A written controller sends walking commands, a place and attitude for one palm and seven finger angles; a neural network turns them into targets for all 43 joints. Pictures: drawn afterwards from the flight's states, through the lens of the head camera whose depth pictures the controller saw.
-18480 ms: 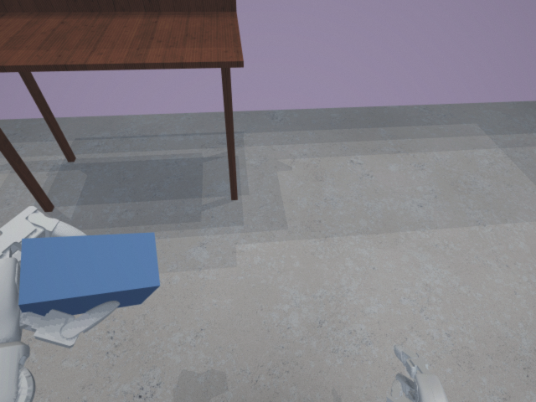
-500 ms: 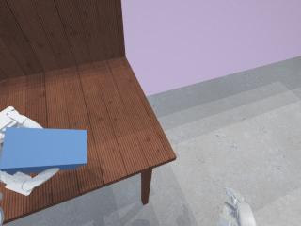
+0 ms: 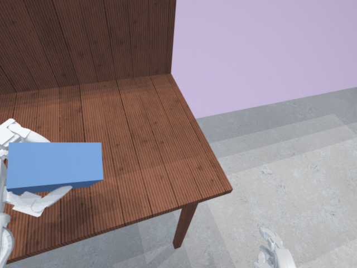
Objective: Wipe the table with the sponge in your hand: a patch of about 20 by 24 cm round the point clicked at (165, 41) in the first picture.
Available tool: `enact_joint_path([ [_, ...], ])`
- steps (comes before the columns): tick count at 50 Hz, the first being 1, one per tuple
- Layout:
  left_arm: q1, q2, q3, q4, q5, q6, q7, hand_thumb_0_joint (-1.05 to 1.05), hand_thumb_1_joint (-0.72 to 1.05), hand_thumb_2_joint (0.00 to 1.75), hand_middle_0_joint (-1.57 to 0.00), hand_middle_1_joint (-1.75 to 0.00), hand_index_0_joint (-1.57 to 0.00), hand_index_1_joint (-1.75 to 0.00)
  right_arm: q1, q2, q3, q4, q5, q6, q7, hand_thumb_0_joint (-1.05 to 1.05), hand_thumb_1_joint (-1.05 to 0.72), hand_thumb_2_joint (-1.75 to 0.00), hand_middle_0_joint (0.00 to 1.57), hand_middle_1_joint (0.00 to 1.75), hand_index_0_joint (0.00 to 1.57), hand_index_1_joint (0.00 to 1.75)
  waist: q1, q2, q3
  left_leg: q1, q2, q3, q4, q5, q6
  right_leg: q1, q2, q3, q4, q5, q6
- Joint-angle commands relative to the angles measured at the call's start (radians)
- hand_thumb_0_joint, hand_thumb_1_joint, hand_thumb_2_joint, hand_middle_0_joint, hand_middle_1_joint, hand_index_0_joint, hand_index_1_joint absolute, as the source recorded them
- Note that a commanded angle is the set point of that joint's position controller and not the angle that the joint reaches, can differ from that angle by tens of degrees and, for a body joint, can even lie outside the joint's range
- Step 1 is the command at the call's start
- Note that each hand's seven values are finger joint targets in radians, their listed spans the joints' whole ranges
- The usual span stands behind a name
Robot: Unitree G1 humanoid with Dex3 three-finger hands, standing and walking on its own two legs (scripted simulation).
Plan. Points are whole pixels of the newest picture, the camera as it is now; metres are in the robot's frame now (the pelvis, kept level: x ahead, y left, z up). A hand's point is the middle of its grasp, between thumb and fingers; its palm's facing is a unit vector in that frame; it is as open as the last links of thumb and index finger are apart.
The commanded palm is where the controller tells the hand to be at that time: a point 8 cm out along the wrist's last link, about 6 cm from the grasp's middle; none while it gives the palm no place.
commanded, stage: come to a stop and stand still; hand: left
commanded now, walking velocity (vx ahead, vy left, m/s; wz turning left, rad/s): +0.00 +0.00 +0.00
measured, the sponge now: (69, 168) +0.24 +0.22 +0.14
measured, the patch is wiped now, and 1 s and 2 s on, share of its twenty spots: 0.00 0.00 0.00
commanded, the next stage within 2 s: look again from close up in 0.44 s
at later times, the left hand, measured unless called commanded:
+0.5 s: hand (30, 158) +0.23 +0.28 +0.16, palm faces +0.38 -0.85 -0.37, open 10.1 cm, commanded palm +0.18 +0.31 +0.18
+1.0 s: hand (42, 165) +0.23 +0.26 +0.16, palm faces +0.38 -0.85 -0.36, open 10.1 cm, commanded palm +0.17 +0.29 +0.18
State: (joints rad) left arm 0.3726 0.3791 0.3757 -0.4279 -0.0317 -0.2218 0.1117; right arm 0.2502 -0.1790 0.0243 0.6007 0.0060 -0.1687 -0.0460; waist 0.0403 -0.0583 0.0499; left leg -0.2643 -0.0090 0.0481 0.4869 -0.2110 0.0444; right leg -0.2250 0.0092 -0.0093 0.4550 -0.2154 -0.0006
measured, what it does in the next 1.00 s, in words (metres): stands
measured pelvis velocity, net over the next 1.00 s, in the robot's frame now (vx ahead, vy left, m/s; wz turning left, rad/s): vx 0.01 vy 0.01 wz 0.00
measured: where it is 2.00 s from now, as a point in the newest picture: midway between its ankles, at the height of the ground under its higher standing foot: outside the picture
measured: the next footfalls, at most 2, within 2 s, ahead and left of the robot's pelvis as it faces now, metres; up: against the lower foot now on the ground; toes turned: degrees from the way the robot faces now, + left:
none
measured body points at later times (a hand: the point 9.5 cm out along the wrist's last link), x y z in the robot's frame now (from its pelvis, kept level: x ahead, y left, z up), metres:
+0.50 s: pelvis +0.02 +0.03 +0.00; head +0.04 +0.06 +0.45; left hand +0.21 +0.32 +0.18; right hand +0.20 -0.19 -0.06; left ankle +0.03 +0.09 -0.74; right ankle +0.02 -0.12 -0.74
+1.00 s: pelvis +0.01 +0.01 +0.00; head +0.03 +0.03 +0.45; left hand +0.20 +0.30 +0.18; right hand +0.19 -0.22 -0.07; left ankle +0.03 +0.09 -0.74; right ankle +0.02 -0.12 -0.74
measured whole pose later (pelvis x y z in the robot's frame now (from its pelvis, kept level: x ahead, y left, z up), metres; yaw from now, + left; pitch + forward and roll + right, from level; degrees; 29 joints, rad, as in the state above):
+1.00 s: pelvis +0.01 +0.01 +0.00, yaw +0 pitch -1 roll -1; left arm 0.45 0.36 0.34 -0.46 -0.04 -0.19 0.11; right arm 0.21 -0.20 0.02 0.59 0.01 -0.12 -0.05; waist 0.02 -0.02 0.03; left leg -0.23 -0.01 0.05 0.44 -0.20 0.05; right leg -0.17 0.00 -0.01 0.36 -0.19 0.02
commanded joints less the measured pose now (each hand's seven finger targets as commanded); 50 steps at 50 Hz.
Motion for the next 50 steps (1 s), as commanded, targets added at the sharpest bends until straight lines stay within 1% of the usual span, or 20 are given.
enact_joint_path([
  [1, -0.084, 0.113, 0.045, -0.233, 0.004, -0.072, 0.009, 0.0, 0.1, 1.3, -1.2, -1.6, -1.2, -1.6, -0.128, -0.133, -0.053, -0.161, 0.002, -0.083, 0.01, 0.0, -0.9, -0.9, 0.2, 0.3, 0.2, 0.3, -0.016, 0.17, -0.121, -0.034, 0.15, -0.165, -0.219, -0.163, 0.011, 0.095, -0.031, 0.038, -0.024, -0.006, -0.008],
  [4, -0.077, 0.118, 0.045, -0.251, 0.008, -0.069, 0.007, 0.0, 0.1, 1.3, -1.2, -1.6, -1.2, -1.6, -0.101, -0.143, -0.06, -0.158, -0.004, -0.076, 0.021, 0.0, -0.9, -0.9, 0.2, 0.3, 0.2, 0.3, -0.022, 0.124, -0.127, -0.009, 0.137, -0.165, -0.189, -0.033, -0.008, 0.098, -0.03, 0.037, -0.042, 0.06, -0.01],
  [6, -0.054, 0.146, 0.081, -0.253, 0.006, -0.065, 0.012, 0.0, 0.1, 1.3, -1.2, -1.6, -1.2, -1.6, -0.118, -0.137, -0.054, -0.153, -0.003, -0.07, 0.021, 0.0, -0.9, -0.9, 0.2, 0.3, 0.2, 0.3, -0.023, 0.13, -0.154, 0.043, 0.122, -0.133, -0.163, 0.071, -0.027, 0.092, -0.032, 0.029, -0.05, 0.103, -0.009],
  [7, -0.053, 0.125, 0.061, -0.248, 0.001, -0.065, 0.007, 0.0, 0.1, 1.3, -1.2, -1.6, -1.2, -1.6, -0.109, -0.136, -0.05, -0.155, -0.008, -0.063, 0.021, 0.0, -0.9, -0.9, 0.2, 0.3, 0.2, 0.3, -0.025, 0.127, -0.154, 0.038, 0.12, -0.141, -0.162, 0.102, -0.029, 0.097, -0.031, 0.022, -0.052, 0.115, -0.008],
  [10, -0.061, 0.154, 0.087, -0.286, -0.004, -0.067, 0.005, 0.0, 0.1, 1.3, -1.2, -1.6, -1.2, -1.6, -0.106, -0.133, -0.054, -0.167, -0.006, -0.054, 0.019, 0.0, -0.9, -0.9, 0.2, 0.3, 0.2, 0.3, -0.023, 0.152, -0.18, 0.091, 0.129, -0.132, -0.138, 0.235, -0.047, 0.099, -0.034, 0.019, -0.037, 0.152, -0.009],
  [11, -0.067, 0.175, 0.107, -0.298, -0.004, -0.064, 0.01, 0.0, 0.1, 1.3, -1.2, -1.6, -1.2, -1.6, -0.128, -0.13, -0.05, -0.165, -0.003, -0.053, 0.016, 0.0, -0.9, -0.9, 0.2, 0.3, 0.2, 0.3, -0.023, 0.179, -0.183, 0.112, 0.128, -0.124, -0.142, 0.248, -0.058, 0.084, -0.028, 0.013, -0.028, 0.136, -0.007],
  [12, -0.053, 0.148, 0.085, -0.278, -0.009, -0.066, 0.006, 0.0, 0.1, 1.3, -1.2, -1.6, -1.2, -1.6, -0.115, -0.13, -0.047, -0.162, -0.009, -0.046, 0.016, 0.0, -0.9, -0.9, 0.2, 0.3, 0.2, 0.3, -0.024, 0.181, -0.176, 0.088, 0.131, -0.138, -0.147, 0.254, -0.054, 0.093, -0.027, 0.003, -0.032, 0.126, -0.006],
  [14, -0.051, 0.166, 0.095, -0.318, -0.009, -0.067, 0.005, 0.0, 0.1, 1.3, -1.2, -1.6, -1.2, -1.6, -0.111, -0.134, -0.055, -0.172, -0.006, -0.043, 0.018, 0.0, -0.9, -0.9, 0.2, 0.3, 0.2, 0.3, -0.024, 0.168, -0.209, 0.132, 0.135, -0.132, -0.118, 0.348, -0.062, 0.102, -0.034, 0.005, -0.031, 0.162, -0.009],
  [17, -0.016, 0.138, 0.075, -0.302, -0.012, -0.064, 0.005, 0.0, 0.1, 1.3, -1.2, -1.6, -1.2, -1.6, -0.114, -0.135, -0.054, -0.17, -0.007, -0.035, 0.019, 0.0, -0.9, -0.9, 0.2, 0.3, 0.2, 0.3, -0.026, 0.171, -0.207, 0.136, 0.129, -0.126, -0.115, 0.379, -0.068, 0.099, -0.029, -0.007, -0.032, 0.155, -0.008],
  [18, -0.009, 0.153, 0.086, -0.312, -0.012, -0.063, 0.007, 0.0, 0.1, 1.3, -1.2, -1.6, -1.2, -1.6, -0.113, -0.136, -0.06, -0.175, -0.002, -0.033, 0.019, 0.0, -0.9, -0.9, 0.2, 0.3, 0.2, 0.3, -0.026, 0.177, -0.212, 0.145, 0.133, -0.126, -0.106, 0.394, -0.069, 0.104, -0.037, 0.001, -0.038, 0.172, -0.01],
  [21, 0.003, 0.157, 0.094, -0.304, -0.011, -0.059, 0.012, 0.0, 0.1, 1.3, -1.2, -1.6, -1.2, -1.6, -0.129, -0.138, -0.06, -0.173, 0.003, -0.03, 0.016, 0.0, -0.9, -0.9, 0.2, 0.3, 0.2, 0.3, -0.025, 0.175, -0.198, 0.135, 0.128, -0.119, -0.117, 0.358, -0.076, 0.097, -0.035, 0.0, -0.039, 0.156, -0.01],
  [22, 0.01, 0.128, 0.064, -0.279, -0.014, -0.059, 0.008, 0.0, 0.1, 1.3, -1.2, -1.6, -1.2, -1.6, -0.119, -0.14, -0.056, -0.171, -0.002, -0.023, 0.017, 0.0, -0.9, -0.9, 0.2, 0.3, 0.2, 0.3, -0.027, 0.174, -0.182, 0.104, 0.128, -0.123, -0.131, 0.311, -0.068, 0.101, -0.035, -0.002, -0.045, 0.138, -0.009],
  [23, -0.002, 0.148, 0.081, -0.294, -0.012, -0.058, 0.01, 0.0, 0.1, 1.3, -1.2, -1.6, -1.2, -1.6, -0.118, -0.141, -0.062, -0.177, 0.001, -0.023, 0.015, 0.0, -0.9, -0.9, 0.2, 0.3, 0.2, 0.3, -0.026, 0.174, -0.182, 0.095, 0.129, -0.123, -0.128, 0.29, -0.066, 0.116, -0.041, 0.007, -0.052, 0.157, -0.01],
  [25, -0.007, 0.142, 0.076, -0.274, -0.013, -0.056, 0.012, 0.0, 0.1, 1.3, -1.2, -1.6, -1.2, -1.6, -0.117, -0.144, -0.062, -0.178, 0.004, -0.02, 0.011, 0.0, -0.9, -0.9, 0.2, 0.3, 0.2, 0.3, -0.027, 0.134, -0.17, 0.066, 0.117, -0.125, -0.136, 0.204, -0.059, 0.128, -0.046, 0.021, -0.068, 0.162, -0.012],
  [31, -0.041, 0.159, 0.085, -0.283, -0.008, -0.062, 0.021, 0.0, 0.1, 1.3, -1.2, -1.6, -1.2, -1.6, -0.143, -0.145, -0.061, -0.175, 0.008, -0.024, -0.002, 0.0, -0.9, -0.9, 0.2, 0.3, 0.2, 0.3, -0.026, 0.162, -0.145, 0.035, 0.105, -0.125, -0.175, 0.026, -0.042, 0.117, -0.046, 0.034, -0.083, 0.104, -0.012],
  [32, -0.027, 0.132, 0.062, -0.25, -0.013, -0.062, 0.017, 0.0, 0.1, 1.3, -1.2, -1.6, -1.2, -1.6, -0.133, -0.143, -0.054, -0.173, 0.002, -0.021, -0.002, 0.0, -0.9, -0.9, 0.2, 0.3, 0.2, 0.3, -0.026, 0.146, -0.128, 0.007, 0.102, -0.131, -0.186, -0.013, -0.031, 0.12, -0.044, 0.027, -0.095, 0.089, -0.009],
  [36, -0.01, 0.161, 0.093, -0.254, -0.012, -0.056, 0.022, 0.0, 0.1, 1.3, -1.2, -1.6, -1.2, -1.6, -0.14, -0.145, -0.063, -0.172, 0.007, -0.027, -0.004, 0.0, -0.9, -0.9, 0.2, 0.3, 0.2, 0.3, -0.026, 0.107, -0.152, 0.045, 0.091, -0.121, -0.157, 0.016, -0.028, 0.111, -0.055, 0.055, -0.113, 0.114, -0.014],
  [37, -0.007, 0.13, 0.066, -0.238, -0.016, -0.058, 0.017, 0.0, 0.1, 1.3, -1.2, -1.6, -1.2, -1.6, -0.133, -0.144, -0.058, -0.169, 0.002, -0.023, -0.003, 0.0, -0.9, -0.9, 0.2, 0.3, 0.2, 0.3, -0.026, 0.105, -0.141, 0.031, 0.088, -0.122, -0.157, 0.009, -0.024, 0.11, -0.056, 0.051, -0.122, 0.109, -0.014],
  [40, -0.016, 0.142, 0.073, -0.246, -0.014, -0.054, 0.016, 0.0, 0.1, 1.3, -1.2, -1.6, -1.2, -1.6, -0.13, -0.149, -0.065, -0.169, 0.005, -0.023, -0.003, 0.0, -0.9, -0.9, 0.2, 0.3, 0.2, 0.3, -0.028, 0.095, -0.149, 0.048, 0.087, -0.122, -0.144, 0.042, -0.026, 0.105, -0.06, 0.07, -0.125, 0.131, -0.019],
  [50, -0.029, 0.144, 0.072, -0.241, -0.023, -0.036, 0.015, 0.0, 0.1, 1.3, -1.2, -1.6, -1.2, -1.6, -0.135, -0.145, -0.064, -0.174, 0.008, -0.008, -0.007, 0.0, -0.9, -0.9, 0.2, 0.3, 0.2, 0.3, -0.03, 0.095, -0.13, 0.064, 0.112, -0.134, -0.17, 0.054, -0.032, 0.076, -0.045, 0.055, -0.126, 0.106, -0.012],
])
